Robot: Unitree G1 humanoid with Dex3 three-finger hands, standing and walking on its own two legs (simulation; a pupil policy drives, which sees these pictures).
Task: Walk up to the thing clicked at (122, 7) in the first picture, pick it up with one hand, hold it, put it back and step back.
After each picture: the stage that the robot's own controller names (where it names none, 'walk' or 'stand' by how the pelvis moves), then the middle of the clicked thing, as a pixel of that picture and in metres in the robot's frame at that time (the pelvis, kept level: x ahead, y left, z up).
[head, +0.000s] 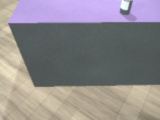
stand; (126, 4) +0.96 -0.27 +0.00
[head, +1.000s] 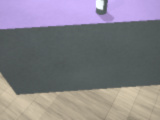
rise first; (101, 3) +0.88 -0.07 +0.04
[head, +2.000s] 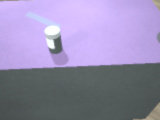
walk; (54, 40) +0.58 +0.18 +0.02
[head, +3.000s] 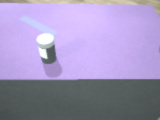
stand; (47, 49) +0.51 +0.15 +0.04
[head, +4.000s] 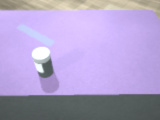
stand; (43, 63) +0.45 +0.17 +0.02
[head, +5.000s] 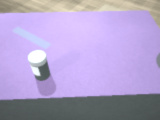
stand; (39, 66) +0.44 +0.19 +0.01
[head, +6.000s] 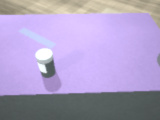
stand; (46, 63) +0.47 +0.17 +0.00
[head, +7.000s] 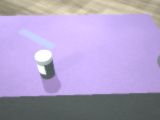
stand; (45, 65) +0.47 +0.17 +0.00
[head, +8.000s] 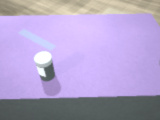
rise first; (45, 66) +0.45 +0.17 +0.00
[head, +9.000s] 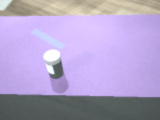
rise first; (54, 64) +0.46 +0.16 +0.00
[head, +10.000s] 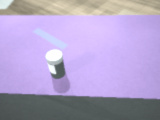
go down; (56, 64) +0.46 +0.16 +0.00
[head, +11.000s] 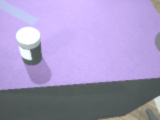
go down; (30, 47) +0.45 +0.15 +0.05
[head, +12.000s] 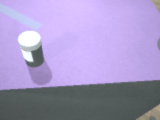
approach; (32, 50) +0.46 +0.15 +0.05
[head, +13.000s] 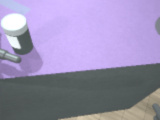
close in; (19, 35) +0.48 +0.16 +0.09
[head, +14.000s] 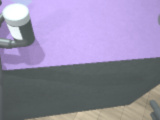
close; (20, 26) +0.50 +0.15 +0.10
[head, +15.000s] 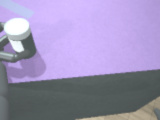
lift; (22, 39) +0.46 +0.16 +0.09
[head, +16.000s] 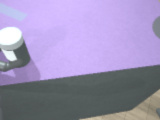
lift; (15, 48) +0.44 +0.17 +0.09
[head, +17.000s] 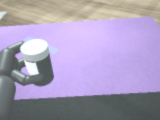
lift; (38, 63) +0.31 +0.13 +0.21
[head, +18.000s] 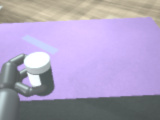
hold; (40, 74) +0.31 +0.14 +0.15
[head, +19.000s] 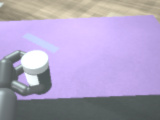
hold; (38, 73) +0.31 +0.14 +0.16
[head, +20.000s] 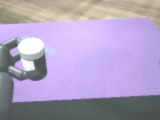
crouch; (34, 60) +0.35 +0.15 +0.18
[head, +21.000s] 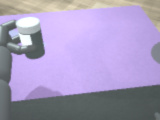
lower; (31, 38) +0.44 +0.14 +0.17
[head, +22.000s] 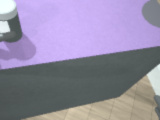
lower; (7, 21) +0.52 +0.15 +0.10
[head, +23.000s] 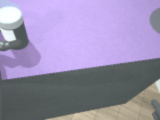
lower; (13, 29) +0.49 +0.16 +0.09
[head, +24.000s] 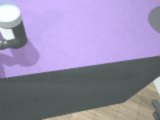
lower; (12, 28) +0.50 +0.16 +0.10
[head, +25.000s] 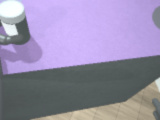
lower; (15, 24) +0.50 +0.15 +0.10
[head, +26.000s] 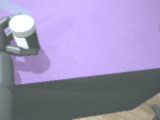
open; (26, 36) +0.48 +0.14 +0.08
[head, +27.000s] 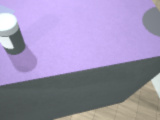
sink last; (10, 35) +0.49 +0.17 +0.08
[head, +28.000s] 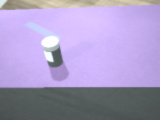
stand; (52, 52) +0.49 +0.16 +0.06
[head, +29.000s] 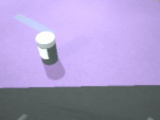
stand; (47, 49) +0.48 +0.15 +0.07
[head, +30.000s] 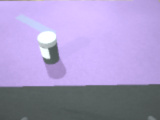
stand; (49, 48) +0.48 +0.15 +0.07
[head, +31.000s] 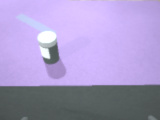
stand; (49, 48) +0.48 +0.15 +0.07
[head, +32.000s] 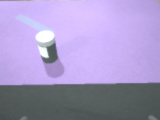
stand; (47, 47) +0.49 +0.15 +0.07
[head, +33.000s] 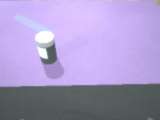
stand; (46, 48) +0.49 +0.15 +0.07
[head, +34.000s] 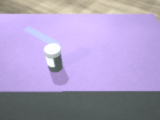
stand; (54, 58) +0.50 +0.14 +0.01
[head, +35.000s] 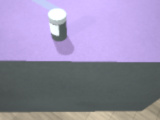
walk; (58, 25) +0.57 +0.10 +0.04
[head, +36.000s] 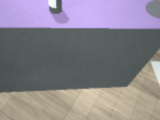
walk; out of the picture +0.76 +0.16 +0.02
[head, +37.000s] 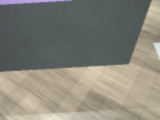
walk; out of the picture +1.07 +0.25 +0.02
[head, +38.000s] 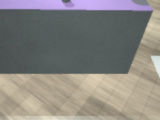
stand; out of the picture +1.14 +0.14 +0.01
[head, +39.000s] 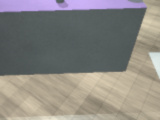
stand; out of the picture +1.15 +0.17 +0.00
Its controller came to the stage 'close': yes
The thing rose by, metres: 0.18
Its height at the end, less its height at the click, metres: +0.00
